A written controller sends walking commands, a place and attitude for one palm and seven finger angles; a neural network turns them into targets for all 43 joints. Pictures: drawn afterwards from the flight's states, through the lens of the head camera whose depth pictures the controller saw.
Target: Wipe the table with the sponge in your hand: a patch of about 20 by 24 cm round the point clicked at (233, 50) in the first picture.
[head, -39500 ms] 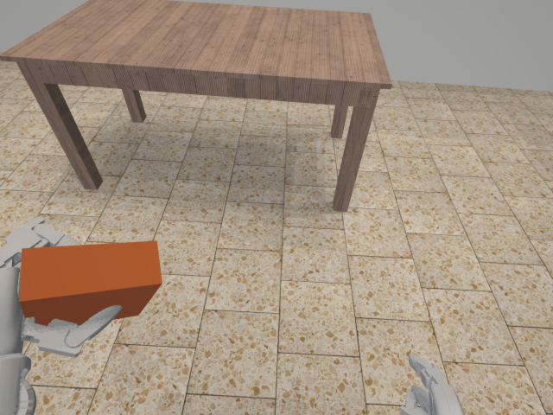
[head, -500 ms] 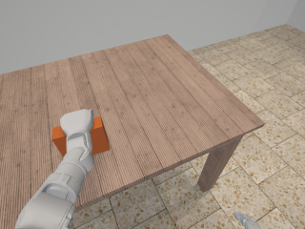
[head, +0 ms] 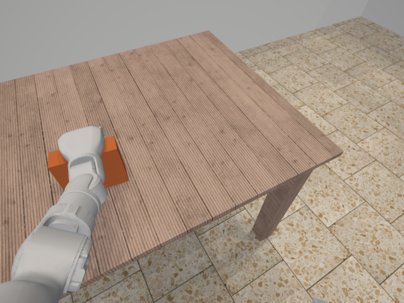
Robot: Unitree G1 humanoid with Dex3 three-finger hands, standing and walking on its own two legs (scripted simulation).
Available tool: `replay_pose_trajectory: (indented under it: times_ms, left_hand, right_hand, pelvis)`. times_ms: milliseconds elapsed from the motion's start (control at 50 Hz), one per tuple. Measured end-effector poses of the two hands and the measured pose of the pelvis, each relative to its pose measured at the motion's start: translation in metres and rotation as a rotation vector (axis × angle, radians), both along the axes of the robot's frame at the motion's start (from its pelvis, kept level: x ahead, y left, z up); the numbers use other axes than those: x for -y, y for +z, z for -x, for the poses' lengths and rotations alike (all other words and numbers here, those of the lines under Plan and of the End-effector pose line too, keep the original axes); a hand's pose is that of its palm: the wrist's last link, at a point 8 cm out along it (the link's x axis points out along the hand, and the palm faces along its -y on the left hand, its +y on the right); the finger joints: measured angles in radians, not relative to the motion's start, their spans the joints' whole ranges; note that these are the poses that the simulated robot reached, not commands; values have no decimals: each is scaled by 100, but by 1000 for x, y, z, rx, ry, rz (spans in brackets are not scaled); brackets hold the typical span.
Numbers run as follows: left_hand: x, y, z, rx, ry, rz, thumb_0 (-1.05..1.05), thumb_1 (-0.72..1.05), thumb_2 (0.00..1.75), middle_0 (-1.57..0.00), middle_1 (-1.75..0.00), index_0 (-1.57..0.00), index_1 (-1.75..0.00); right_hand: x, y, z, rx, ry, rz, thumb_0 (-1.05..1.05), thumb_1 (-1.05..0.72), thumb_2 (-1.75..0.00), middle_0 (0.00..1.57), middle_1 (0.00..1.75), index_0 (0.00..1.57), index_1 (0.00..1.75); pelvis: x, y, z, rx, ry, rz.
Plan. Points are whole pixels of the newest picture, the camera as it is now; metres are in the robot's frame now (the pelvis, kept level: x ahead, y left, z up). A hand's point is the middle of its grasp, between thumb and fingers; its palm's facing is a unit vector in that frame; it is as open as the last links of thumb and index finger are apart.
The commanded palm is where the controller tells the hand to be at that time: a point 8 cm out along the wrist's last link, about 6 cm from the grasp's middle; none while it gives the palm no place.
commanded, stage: wipe forward along the middle lane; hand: left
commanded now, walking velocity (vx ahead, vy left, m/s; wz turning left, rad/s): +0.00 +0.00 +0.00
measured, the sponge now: (94, 172) +0.41 +0.26 -0.01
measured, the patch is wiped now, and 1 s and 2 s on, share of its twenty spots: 1.00 1.00 1.00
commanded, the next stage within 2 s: slide back across to the first lane in 0.44 s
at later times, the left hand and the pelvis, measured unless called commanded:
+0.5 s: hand (85, 143) +0.47 +0.28 +0.02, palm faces -0.11 -0.02 -0.99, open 9.3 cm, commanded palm +0.46 +0.28 +0.06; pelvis +0.00 +0.02 -0.01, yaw +0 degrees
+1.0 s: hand (66, 141) +0.47 +0.33 +0.03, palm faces -0.11 -0.05 -0.99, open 9.4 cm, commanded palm +0.44 +0.33 +0.08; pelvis +0.03 +0.03 +0.00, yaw -1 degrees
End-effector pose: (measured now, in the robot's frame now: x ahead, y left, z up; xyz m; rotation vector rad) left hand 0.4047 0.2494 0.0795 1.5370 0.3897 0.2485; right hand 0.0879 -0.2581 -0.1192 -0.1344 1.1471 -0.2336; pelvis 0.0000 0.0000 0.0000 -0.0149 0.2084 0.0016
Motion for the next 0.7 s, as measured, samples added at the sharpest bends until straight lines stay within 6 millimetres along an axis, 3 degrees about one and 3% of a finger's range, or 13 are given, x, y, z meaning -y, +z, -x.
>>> replay_pose_trajectory:
  times_ms: [200, 700]
  left_hand:
    - [-15, 0, -19, -6, 11, -6, 1, -49, 113, -82, -139, -83, -139]
    - [-39, 0, -64, -17, 31, -4, 1, -49, 113, -82, -138, -83, -140]
  right_hand:
    - [-7, 0, 11, -28, -8, 17, 1, -90, -90, 20, 30, 20, 30]
    - [-21, -6, 67, -166, -81, 26, 1, -90, -90, 20, 30, 20, 30]
  pelvis:
    - [-9, -3, 1, -33, 2, 10]
    - [-26, -10, -5, -109, -15, 30]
